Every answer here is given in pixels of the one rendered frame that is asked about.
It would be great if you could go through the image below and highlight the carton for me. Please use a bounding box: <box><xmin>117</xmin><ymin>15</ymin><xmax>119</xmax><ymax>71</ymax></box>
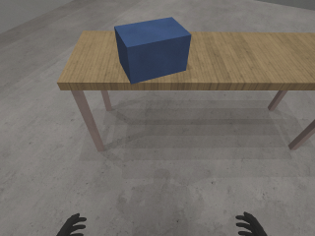
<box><xmin>114</xmin><ymin>17</ymin><xmax>192</xmax><ymax>85</ymax></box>

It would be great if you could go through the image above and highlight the table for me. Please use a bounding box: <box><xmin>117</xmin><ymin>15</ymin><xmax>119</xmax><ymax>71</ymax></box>
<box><xmin>57</xmin><ymin>30</ymin><xmax>315</xmax><ymax>151</ymax></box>

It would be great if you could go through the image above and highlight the robot left hand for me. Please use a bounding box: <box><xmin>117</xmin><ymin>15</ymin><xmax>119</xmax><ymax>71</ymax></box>
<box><xmin>56</xmin><ymin>213</ymin><xmax>87</xmax><ymax>236</ymax></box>

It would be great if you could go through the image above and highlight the robot right hand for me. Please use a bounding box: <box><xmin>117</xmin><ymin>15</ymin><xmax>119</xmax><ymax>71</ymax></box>
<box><xmin>235</xmin><ymin>211</ymin><xmax>268</xmax><ymax>236</ymax></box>

